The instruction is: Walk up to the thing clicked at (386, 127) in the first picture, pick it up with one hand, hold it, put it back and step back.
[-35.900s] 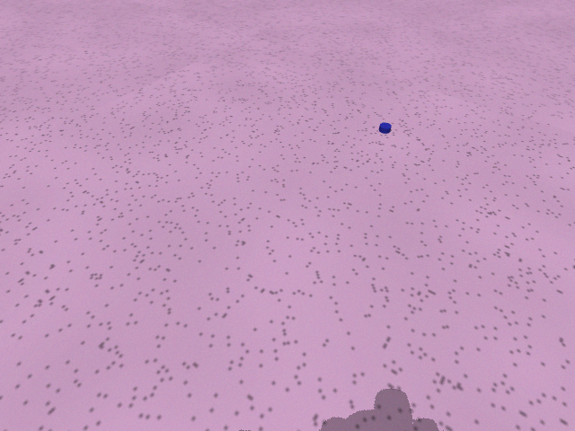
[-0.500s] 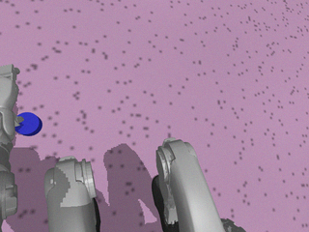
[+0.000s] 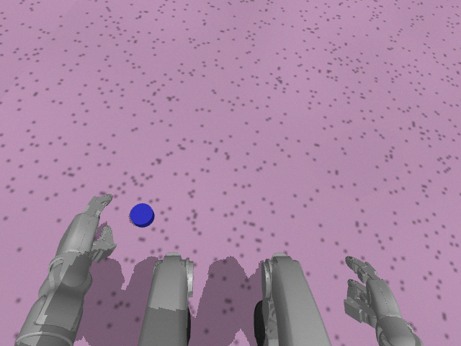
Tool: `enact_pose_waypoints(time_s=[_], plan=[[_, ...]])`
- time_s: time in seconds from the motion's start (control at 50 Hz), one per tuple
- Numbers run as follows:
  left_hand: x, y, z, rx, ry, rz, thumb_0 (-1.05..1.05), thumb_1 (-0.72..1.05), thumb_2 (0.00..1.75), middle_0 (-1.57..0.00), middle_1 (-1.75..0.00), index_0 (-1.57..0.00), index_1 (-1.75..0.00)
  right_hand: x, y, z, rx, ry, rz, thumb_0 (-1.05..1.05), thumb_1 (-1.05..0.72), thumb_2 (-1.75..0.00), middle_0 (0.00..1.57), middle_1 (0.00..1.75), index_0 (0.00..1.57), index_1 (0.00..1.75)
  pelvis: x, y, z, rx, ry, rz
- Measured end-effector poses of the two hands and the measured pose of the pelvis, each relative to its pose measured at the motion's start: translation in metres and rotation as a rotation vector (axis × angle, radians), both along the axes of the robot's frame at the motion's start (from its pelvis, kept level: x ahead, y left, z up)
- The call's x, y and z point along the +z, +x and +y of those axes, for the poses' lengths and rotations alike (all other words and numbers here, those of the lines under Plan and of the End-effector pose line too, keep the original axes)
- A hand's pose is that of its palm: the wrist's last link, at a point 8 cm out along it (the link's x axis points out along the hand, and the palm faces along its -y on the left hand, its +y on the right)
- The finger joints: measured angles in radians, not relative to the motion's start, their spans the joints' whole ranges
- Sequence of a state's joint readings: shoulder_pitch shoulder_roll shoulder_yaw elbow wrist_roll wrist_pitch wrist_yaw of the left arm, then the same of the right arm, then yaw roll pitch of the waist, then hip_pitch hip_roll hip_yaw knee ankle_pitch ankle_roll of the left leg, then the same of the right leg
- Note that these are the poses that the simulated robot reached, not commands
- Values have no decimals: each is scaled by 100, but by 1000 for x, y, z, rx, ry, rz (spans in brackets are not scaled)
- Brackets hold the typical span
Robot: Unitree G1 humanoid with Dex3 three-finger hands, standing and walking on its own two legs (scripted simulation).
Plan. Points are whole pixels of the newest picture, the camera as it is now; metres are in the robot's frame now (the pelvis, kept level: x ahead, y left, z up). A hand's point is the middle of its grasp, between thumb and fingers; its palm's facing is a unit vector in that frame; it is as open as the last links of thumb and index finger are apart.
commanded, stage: home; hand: left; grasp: from above
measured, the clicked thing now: (142, 215) +0.49 +0.28 -0.49
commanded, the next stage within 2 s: none
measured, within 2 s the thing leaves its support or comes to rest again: neither
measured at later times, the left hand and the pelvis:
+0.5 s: hand (68, 261) +0.25 +0.19 +0.12, palm faces +0.12 -0.97 -0.21, open 7.4 cm; pelvis +0.06 +0.00 +0.18, yaw +3 degrees
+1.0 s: hand (41, 278) +0.23 +0.19 +0.17, palm faces +0.13 -0.97 -0.19, open 7.4 cm; pelvis +0.08 +0.00 +0.21, yaw +4 degrees
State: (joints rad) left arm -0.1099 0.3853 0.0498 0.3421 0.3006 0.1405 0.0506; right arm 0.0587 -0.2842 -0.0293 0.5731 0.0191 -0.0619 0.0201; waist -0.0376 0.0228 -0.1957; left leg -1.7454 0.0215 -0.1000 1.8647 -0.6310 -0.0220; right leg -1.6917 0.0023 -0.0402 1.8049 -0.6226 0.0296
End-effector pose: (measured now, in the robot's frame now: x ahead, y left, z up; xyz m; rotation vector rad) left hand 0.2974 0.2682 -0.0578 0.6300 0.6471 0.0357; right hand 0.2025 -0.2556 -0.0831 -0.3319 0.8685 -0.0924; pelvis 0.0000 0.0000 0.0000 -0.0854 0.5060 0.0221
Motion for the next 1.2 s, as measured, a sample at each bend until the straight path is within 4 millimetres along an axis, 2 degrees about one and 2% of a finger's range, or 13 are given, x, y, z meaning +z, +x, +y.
enact_pose_waypoints(time_s=[0.12, 0.26, 0.46, 0.56, 0.62, 0.74, 0.9, 1.02, 1.2], plan=[[50, -33, -10, 132, -155, 64, 1, 88, 90, -21, -31, -20, -30, 55, 16, 20, -3, 42, -91, 1, -91, -90, 21, 30, 20, 30, 48, 9, -1, 12, 8, -52], [110, -52, -20, 267, -283, 100, 1, 89, 90, -21, -30, -20, -30, 112, 13, 32, -43, 64, -123, 1, -91, -90, 21, 30, 20, 30, 105, 28, -2, 27, 18, -119], [190, -66, -26, 345, -372, 100, 1, 90, 90, -20, -30, -20, -30, 184, -1, 23, -124, 12, -164, 1, -91, -90, 21, 30, 20, 30, 171, 56, 0, 41, 29, -227], [228, -78, -28, 344, -379, 84, 1, 90, 90, -20, -30, -20, -30, 212, 2, 18, -145, -2, -213, 2, -91, -90, 21, 30, 20, 30, 194, 68, 2, 45, 34, -276], [244, -84, -29, 344, -380, 72, 1, 90, 90, -20, -30, -20, -30, 224, 10, 18, -143, -5, -252, 2, -91, -90, 21, 30, 20, 30, 203, 73, 3, 48, 37, -298], [255, -93, -28, 348, -384, 75, 1, 90, 90, -20, -30, -20, -30, 239, 31, 24, -107, 4, -326, 2, -91, -90, 21, 30, 20, 30, 210, 77, 3, 53, 44, -327], [249, -94, -28, 355, -402, 90, 1, 90, 90, -20, -30, -20, -30, 248, 51, 31, -48, 6, -374, 2, -91, -90, 21, 30, 20, 30, 211, 78, 2, 60, 48, -338], [249, -92, -28, 347, -399, 84, 1, 90, 90, -20, -30, -20, -30, 247, 52, 33, -37, 2, -363, 2, -90, -90, 21, 30, 20, 30, 211, 80, 3, 61, 46, -341], [251, -87, -26, 339, -390, 83, 1, 90, 90, -20, -30, -20, -30, 240, 42, 32, -58, 5, -326, 2, -90, -90, 21, 30, 20, 30, 212, 82, 4, 56, 46, -342]])
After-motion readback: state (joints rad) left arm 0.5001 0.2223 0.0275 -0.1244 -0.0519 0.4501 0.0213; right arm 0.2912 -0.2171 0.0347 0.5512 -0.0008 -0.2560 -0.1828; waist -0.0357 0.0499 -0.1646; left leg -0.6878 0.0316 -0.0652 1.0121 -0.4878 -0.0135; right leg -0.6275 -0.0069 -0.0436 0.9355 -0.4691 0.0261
